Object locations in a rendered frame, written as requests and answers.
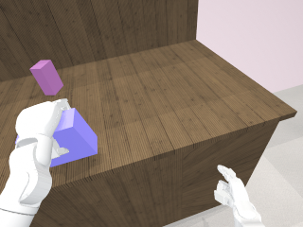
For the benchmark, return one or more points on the robot left forearm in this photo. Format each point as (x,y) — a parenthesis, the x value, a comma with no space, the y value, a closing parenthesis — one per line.
(29,180)

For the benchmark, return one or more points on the robot left hand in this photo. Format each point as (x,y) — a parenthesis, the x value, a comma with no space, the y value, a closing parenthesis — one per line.
(43,119)

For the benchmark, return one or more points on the robot right hand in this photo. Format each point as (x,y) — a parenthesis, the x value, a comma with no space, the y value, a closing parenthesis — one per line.
(234,190)

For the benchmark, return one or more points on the sponge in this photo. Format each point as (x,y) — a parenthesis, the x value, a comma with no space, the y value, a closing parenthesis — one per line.
(74,134)

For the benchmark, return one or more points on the robot right forearm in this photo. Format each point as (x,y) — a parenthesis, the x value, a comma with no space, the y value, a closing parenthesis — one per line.
(245,214)

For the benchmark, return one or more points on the table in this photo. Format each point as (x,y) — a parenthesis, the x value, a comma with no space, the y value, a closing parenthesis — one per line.
(166,110)

